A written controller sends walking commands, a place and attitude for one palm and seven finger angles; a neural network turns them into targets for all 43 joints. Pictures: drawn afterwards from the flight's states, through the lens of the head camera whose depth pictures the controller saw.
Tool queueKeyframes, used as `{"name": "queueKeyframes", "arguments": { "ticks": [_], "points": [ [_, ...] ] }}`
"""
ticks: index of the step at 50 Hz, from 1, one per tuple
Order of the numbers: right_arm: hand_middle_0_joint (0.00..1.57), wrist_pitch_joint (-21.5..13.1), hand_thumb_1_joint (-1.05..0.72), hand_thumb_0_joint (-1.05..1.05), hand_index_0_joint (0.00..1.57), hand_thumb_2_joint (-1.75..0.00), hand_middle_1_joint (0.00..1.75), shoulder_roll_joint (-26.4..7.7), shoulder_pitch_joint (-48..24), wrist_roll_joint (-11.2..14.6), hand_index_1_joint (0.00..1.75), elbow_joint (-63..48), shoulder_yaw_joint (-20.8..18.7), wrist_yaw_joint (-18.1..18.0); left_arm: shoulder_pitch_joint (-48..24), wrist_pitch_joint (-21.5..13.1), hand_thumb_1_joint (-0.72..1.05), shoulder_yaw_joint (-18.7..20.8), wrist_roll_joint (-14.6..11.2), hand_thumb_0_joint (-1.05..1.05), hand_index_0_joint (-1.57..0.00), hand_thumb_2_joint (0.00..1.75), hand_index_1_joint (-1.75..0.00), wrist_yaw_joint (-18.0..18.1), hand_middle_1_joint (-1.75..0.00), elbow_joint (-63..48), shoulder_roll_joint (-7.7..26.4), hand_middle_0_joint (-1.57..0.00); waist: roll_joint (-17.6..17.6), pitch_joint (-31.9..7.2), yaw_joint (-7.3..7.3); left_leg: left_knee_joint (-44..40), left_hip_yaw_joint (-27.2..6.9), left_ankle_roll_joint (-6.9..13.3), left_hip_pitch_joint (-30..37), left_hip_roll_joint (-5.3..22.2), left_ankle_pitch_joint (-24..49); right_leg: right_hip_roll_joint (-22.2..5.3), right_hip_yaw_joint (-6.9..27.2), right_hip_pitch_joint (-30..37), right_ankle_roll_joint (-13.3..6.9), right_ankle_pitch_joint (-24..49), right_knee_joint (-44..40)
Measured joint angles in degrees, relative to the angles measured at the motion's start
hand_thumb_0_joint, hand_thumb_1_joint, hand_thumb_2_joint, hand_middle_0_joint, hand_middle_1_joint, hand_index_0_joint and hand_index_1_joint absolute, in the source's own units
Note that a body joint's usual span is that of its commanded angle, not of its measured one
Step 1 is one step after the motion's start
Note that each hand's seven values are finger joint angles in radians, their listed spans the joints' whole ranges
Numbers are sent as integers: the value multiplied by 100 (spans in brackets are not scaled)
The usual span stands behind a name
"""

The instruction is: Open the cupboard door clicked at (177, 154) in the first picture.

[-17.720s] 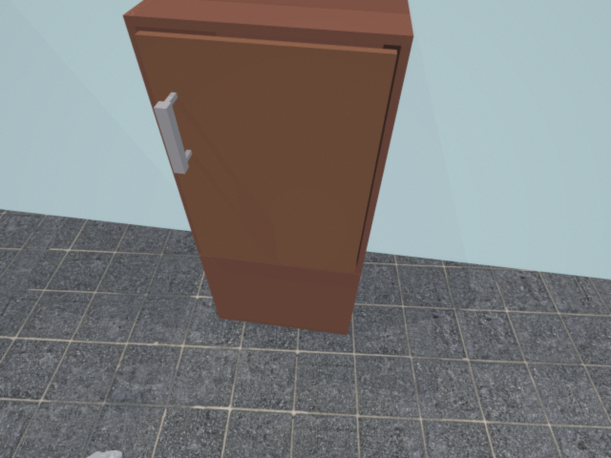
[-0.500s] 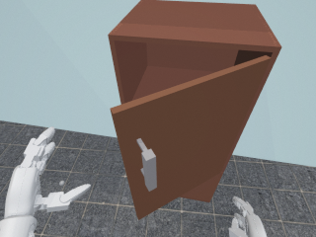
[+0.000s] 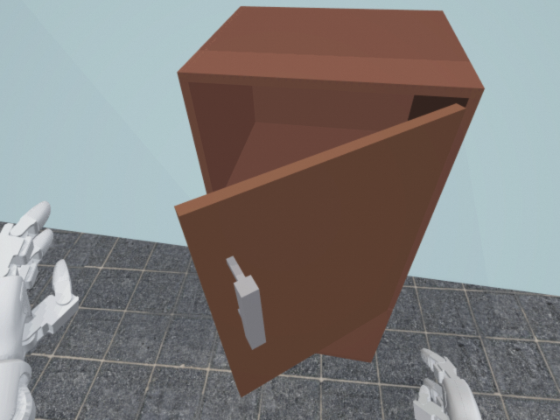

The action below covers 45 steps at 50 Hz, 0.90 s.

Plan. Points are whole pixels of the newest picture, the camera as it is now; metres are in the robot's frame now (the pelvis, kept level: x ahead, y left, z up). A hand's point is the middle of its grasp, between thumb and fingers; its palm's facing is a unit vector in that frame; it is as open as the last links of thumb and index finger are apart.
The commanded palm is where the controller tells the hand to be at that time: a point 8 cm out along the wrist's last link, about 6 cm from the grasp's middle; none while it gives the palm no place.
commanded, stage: draw the hand back to the body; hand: left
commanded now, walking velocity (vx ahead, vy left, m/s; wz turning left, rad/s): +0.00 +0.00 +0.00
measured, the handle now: (244, 303) +0.26 +0.09 +0.06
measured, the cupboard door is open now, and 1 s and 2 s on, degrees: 40 40 40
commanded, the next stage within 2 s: step back with the hand held close in 0.20 s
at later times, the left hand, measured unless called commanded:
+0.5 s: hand (66, 301) +0.19 +0.26 +0.16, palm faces +0.40 -0.80 -0.45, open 7.4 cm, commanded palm +0.13 +0.30 +0.17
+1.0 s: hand out of the picture +0.10 +0.28 +0.15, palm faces +0.43 -0.77 -0.47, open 7.4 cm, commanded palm +0.04 +0.32 +0.17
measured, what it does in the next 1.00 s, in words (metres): shifts its weight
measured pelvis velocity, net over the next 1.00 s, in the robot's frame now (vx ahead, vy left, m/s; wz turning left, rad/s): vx -0.10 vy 0.03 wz -0.02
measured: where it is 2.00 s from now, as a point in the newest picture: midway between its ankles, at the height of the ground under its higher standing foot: outside the picture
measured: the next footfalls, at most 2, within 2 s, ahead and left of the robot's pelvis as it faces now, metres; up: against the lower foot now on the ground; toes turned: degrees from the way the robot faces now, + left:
right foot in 1.38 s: -0.24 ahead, -0.08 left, +0.00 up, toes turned -4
left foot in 1.60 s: -0.12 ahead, +0.11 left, +0.00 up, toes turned -3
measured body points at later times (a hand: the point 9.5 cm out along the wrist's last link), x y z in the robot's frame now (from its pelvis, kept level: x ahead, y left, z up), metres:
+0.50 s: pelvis -0.02 +0.00 +0.00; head -0.02 -0.02 +0.45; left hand +0.16 +0.30 +0.18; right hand +0.17 -0.23 -0.08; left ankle -0.01 +0.11 -0.74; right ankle -0.02 -0.11 -0.74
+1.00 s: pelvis -0.10 +0.03 -0.02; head -0.09 +0.03 +0.43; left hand +0.07 +0.32 +0.18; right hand +0.06 -0.22 -0.10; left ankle -0.02 +0.11 -0.74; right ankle -0.02 -0.11 -0.74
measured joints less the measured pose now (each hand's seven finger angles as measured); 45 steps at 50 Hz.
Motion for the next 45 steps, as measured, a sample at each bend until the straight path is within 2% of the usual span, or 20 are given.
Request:
{"name": "queueKeyframes", "arguments": {
  "ticks": [18,23,32,39,45],
  "points": [
    [21,5,-90,1,20,-90,30,42,25,28,30,69,-14,-19,-6,-93,89,24,-10,1,-21,90,-31,-51,-30,72,32,-21,43,20,-2,-20,-11,-43,-1,69,70,72,-8,20,-51,93,-74],
    [21,242,-90,1,20,-90,30,14,-103,31,30,-119,-10,-9,-8,-382,89,318,33,1,-21,90,-31,-60,-30,159,154,-21,41,-23,-138,109,37,-28,-350,122,89,117,42,-294,-34,220,-81],
    [21,540,-90,1,20,-90,30,-33,-130,65,30,-421,-173,-83,452,-388,89,252,94,1,-21,90,-31,-20,-30,-244,406,-21,-174,99,-353,165,238,98,-752,9,254,-11,234,-869,84,322,226],
    [20,521,-90,1,20,-90,30,23,13,73,30,-516,-189,-95,568,-521,89,508,126,1,-21,90,-31,100,-30,-550,602,-22,-323,137,-387,455,278,193,-1089,-57,313,-96,272,-1249,147,346,608],
    [21,331,-90,1,20,-90,30,63,147,63,30,-502,-137,-88,453,-673,89,605,239,1,-21,90,-31,168,-30,-516,454,-21,-267,148,-374,897,207,266,-1474,-66,289,-128,199,-1566,167,339,980]
  ]
}}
